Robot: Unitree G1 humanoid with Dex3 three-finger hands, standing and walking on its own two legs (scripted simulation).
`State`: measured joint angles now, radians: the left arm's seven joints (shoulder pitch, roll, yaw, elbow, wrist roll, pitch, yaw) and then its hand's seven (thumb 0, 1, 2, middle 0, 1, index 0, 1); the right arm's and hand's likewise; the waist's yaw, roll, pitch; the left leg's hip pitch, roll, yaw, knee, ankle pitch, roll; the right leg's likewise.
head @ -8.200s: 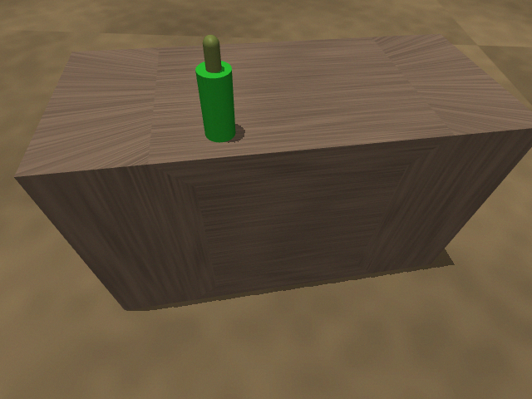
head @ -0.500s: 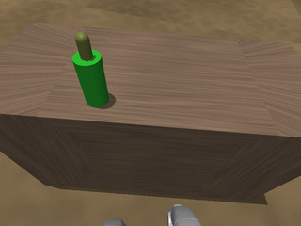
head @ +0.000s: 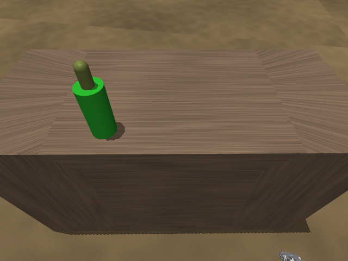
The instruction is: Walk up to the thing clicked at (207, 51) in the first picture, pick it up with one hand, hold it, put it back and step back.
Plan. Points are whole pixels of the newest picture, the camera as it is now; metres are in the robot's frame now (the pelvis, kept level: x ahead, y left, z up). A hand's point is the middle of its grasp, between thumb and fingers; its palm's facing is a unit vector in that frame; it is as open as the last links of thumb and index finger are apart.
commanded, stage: walk up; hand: left
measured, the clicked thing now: (93, 101) +0.47 +0.22 +0.10
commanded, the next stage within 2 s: stand in 0.88 s
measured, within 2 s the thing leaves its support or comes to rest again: neither
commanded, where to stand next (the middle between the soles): +0.07 +0.00 m, yaw +0 degrees
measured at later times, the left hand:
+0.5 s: hand out of the picture +0.11 +0.25 -0.14, palm faces -0.07 -0.94 -0.34, open 7.4 cm
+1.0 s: hand out of the picture +0.12 +0.26 -0.14, palm faces -0.06 -0.94 -0.35, open 7.4 cm
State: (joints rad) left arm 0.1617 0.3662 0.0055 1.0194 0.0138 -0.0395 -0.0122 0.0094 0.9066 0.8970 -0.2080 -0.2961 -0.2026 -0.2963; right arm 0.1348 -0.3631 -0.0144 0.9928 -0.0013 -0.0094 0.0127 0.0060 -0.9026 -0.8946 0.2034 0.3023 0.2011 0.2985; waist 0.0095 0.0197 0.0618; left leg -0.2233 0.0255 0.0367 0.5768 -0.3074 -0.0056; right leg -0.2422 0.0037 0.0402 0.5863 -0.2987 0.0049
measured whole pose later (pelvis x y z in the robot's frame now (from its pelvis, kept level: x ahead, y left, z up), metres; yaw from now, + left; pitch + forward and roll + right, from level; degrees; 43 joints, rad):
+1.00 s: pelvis +0.02 +0.01 +0.02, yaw -2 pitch -2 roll +0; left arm 0.08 0.35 0.00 1.13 0.01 -0.01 0.00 0.01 0.91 0.90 -0.21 -0.30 -0.20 -0.30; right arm 0.08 -0.35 -0.02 1.13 0.00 -0.01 0.00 0.01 -0.90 -0.89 0.20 0.30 0.20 0.30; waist -0.01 0.00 0.06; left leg -0.08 0.02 0.08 0.32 -0.21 0.00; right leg -0.12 0.00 0.08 0.35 -0.19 0.02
